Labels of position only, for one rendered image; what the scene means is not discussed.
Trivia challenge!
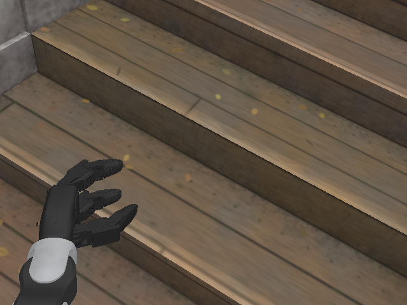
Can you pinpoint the left robot forearm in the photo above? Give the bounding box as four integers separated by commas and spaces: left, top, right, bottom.
12, 238, 77, 305

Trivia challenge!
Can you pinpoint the robot left hand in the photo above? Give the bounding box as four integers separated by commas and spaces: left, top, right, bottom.
36, 159, 138, 248

